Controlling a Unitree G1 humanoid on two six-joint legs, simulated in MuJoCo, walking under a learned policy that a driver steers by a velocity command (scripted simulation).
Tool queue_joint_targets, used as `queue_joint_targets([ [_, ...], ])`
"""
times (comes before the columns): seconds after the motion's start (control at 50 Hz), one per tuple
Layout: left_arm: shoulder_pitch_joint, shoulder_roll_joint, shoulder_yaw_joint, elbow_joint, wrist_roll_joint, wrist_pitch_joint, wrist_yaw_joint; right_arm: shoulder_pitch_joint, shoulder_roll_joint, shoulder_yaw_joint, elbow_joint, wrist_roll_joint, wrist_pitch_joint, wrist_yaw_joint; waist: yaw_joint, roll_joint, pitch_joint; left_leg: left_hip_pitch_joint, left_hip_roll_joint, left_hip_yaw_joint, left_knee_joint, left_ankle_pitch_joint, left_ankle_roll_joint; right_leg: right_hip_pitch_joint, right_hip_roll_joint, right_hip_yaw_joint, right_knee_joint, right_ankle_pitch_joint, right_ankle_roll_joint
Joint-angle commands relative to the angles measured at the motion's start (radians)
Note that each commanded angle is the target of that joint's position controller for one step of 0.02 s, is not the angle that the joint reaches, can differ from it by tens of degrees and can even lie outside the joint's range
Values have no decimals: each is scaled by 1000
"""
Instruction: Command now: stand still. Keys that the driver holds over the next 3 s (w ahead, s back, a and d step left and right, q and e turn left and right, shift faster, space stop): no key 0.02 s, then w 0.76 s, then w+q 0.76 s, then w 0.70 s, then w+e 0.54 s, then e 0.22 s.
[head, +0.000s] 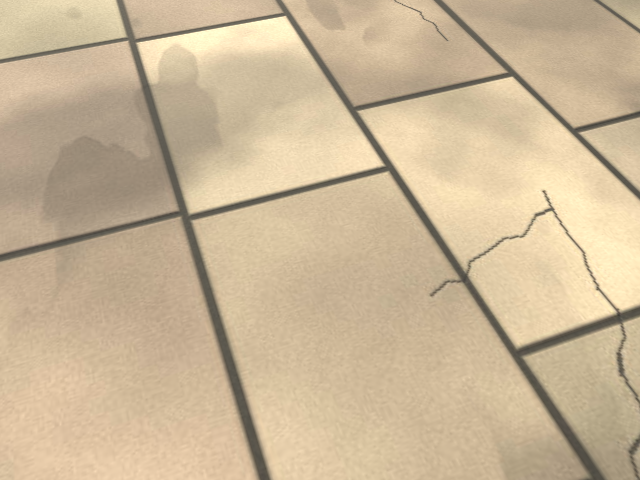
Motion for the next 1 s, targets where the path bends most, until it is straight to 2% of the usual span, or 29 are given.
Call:
queue_joint_targets([
  [0.02, 31, 101, 19, -16, -1, -10, 4, 26, -107, -17, -15, 0, -5, -5, 0, -1, -1, 27, -5, 11, -64, 144, 20, -57, -33, 25, -105, 169, -12],
  [0.06, 53, 114, 24, 8, -8, -3, 10, 49, -92, -14, 1, 7, -3, -6, 6, -25, -7, 3, -50, 61, -23, -92, 31, -61, -20, 29, -130, -137, -32],
  [0.1, 68, 156, 36, 9, -17, -2, 13, 22, -90, -15, -20, 12, -14, -5, 25, -88, 70, -120, -77, 91, 72, -297, 52, -117, -89, 141, -206, -476, -94],
  [0.14, 106, 207, 53, 20, -28, -20, 9, 0, -52, -6, -47, 17, -49, 12, 39, -195, 108, -208, -62, 99, 240, -207, 68, -111, -246, 368, -319, -595, -186],
  [0.18, 65, 199, 53, 10, -32, -36, 6, 11, -55, -7, -56, 29, -80, 32, 15, -192, 145, -212, -14, 59, 273, -213, 109, -152, -303, 434, -344, -531, -220],
  [0.22, -43, 176, 44, -19, -43, -35, -2, 133, -46, -9, -12, 33, -101, 44, -66, -149, 126, 26, -29, 89, 21, -129, 140, -247, -219, 277, -260, -383, -153],
  [0.24, -72, 153, 39, -32, -39, -36, -3, 221, -65, -20, 30, 22, -103, 46, -92, -86, 96, 162, -41, 65, -41, -42, 127, -302, -140, 173, -138, -262, -110],
  [0.26, -86, 84, 19, -46, -25, -45, -9, 345, -129, -38, 57, 13, -104, 44, -123, 115, 28, 295, 125, -194, -170, -134, 163, -393, -36, 17, 186, -142, -46],
  [0.28, -94, 67, 19, -93, -37, -62, -1, 438, -261, -63, 61, 8, -113, 59, -129, 347, 6, 358, 333, -638, -347, -299, 308, -572, 54, -34, 437, -255, -20],
  [0.3, -85, 113, 29, -85, -59, -76, -1, 353, -195, -39, 38, -5, -127, 62, -80, 213, 58, 297, 376, -705, -365, -367, 342, -635, -10, 57, 615, -258, -37],
  [0.32, -66, 117, 29, -71, -65, -87, -12, 279, -135, -24, 5, 4, -135, 60, -47, 136, 109, 277, 339, -585, -357, -349, 310, -682, -57, 75, 669, -149, -60],
  [0.34, -49, 114, 32, -50, -54, -94, -18, 238, -121, -19, -14, 8, -137, 62, -29, 106, 102, 273, 285, -463, -359, -269, 268, -680, -90, 50, 659, -55, -72],
  [0.38, -93, 135, 46, -53, -29, -100, -27, 234, -75, -2, -26, 6, -126, 64, -29, 83, 83, 279, 215, -286, -370, -26, 211, -650, -131, 17, 577, 75, -67],
  [0.4, -104, 116, 45, -54, -27, -98, -35, 265, -71, 2, -20, 1, -121, 60, -34, 110, 68, 277, 195, -227, -369, 88, 209, -622, -133, -7, 542, 110, -54],
  [0.44, -152, 84, 37, -68, -25, -91, -44, 306, -80, 4, -18, -1, -109, 47, -44, 96, 59, 285, 171, -141, -366, 258, 216, -622, -126, -44, 464, 156, -25],
  [0.5, -293, 46, 17, -120, -28, -89, -50, 308, -119, 2, -37, -5, -97, 30, -66, 82, 85, 199, 149, -72, -397, 290, 217, -549, -99, -80, 243, 256, 3],
  [0.56, -376, 58, 11, -148, -36, -88, -62, 343, -142, -5, -35, 5, -97, 24, -77, 103, 112, 164, 166, -47, -425, 266, 225, -461, -71, -100, 113, 327, 1],
  [0.62, -412, 86, 14, -171, -38, -93, -75, 343, -148, -15, -32, 18, -93, 23, -49, 101, 123, 247, 211, -33, -392, 348, 212, -445, -70, -74, 40, 318, -38],
  [0.66, -354, 125, 30, -163, -35, -98, -78, 317, -169, -26, -44, 13, -85, 23, 6, 116, 60, 305, 225, -13, -290, 618, 191, -336, -37, -88, 26, 269, -72],
  [0.7, -88, 195, 72, -84, -39, -93, -67, 288, -171, -28, -62, 0, -68, 25, 145, 128, -119, 259, 174, 37, 29, 906, 152, 10, 20, -125, 30, 244, -124],
  [0.72, 100, 253, 90, -40, -30, -86, -55, 285, -145, -15, -89, -12, -66, 26, 211, 54, -251, 26, 129, 52, 328, 655, 125, 331, -138, 60, 56, 183, -182],
  [0.74, 187, 328, 103, -7, -16, -83, -62, 430, 26, 30, -99, -6, -88, 42, 125, -253, -441, -339, -81, 36, 721, -103, 62, 652, -405, 595, -89, -117, -362],
  [0.76, 149, 226, 75, -5, -21, -84, -64, 357, -62, 10, -93, 23, -120, 47, 152, -202, -396, -451, -71, -100, 864, -277, 84, 589, -399, 745, -242, -208, -337],
  [0.78, 41, 183, 60, -17, -22, -90, -61, 241, -132, -11, -140, 53, -139, 49, 124, -169, -203, -534, -15, -76, 897, -211, 105, 431, -370, 582, -257, -142, -282],
  [0.8, -51, 153, 50, -37, -17, -97, -61, 184, -139, -13, -153, 56, -145, 41, 89, -59, -131, -487, 41, -61, 856, -113, 113, 266, -343, 431, -276, 2, -254],
  [0.82, -101, 120, 41, -40, -7, -104, -66, 159, -133, -22, -152, 43, -138, 32, 55, -10, -73, -435, 76, -48, 797, -53, 112, 131, -303, 308, -304, 122, -228],
  [0.86, -125, 92, 36, -19, 6, -116, -71, 216, -82, -24, -140, 36, -103, 29, 0, -63, -61, -322, 114, -66, 728, -16, 108, 5, -261, 178, -355, 182, -214],
  [0.92, -91, 118, 41, 20, 5, -127, -59, 170, -73, -31, -170, 33, -72, 24, -14, -64, 3, -378, 118, -70, 647, 37, 95, -61, -252, 62, -414, 227, -217],
  [1.0, -53, 156, 47, 37, 11, -124, -33, 42, -81, -37, -228, 21, -78, 37, 11, -32, 26, -481, 99, -81, 426, 264, 81, -1, -240, -46, -430, 303, -196],
])
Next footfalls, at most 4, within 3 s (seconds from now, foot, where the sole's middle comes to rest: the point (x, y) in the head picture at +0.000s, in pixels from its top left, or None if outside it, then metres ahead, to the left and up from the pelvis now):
0.72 right None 0.43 -0.10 -0.77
1.26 left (258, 393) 0.71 0.16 -0.77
1.76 right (296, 274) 1.06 0.07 -0.77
2.30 left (171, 236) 1.20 0.42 -0.77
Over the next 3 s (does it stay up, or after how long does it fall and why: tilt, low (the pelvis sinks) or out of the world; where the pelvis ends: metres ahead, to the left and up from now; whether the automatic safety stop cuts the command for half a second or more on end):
stays up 1.44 0.34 0.00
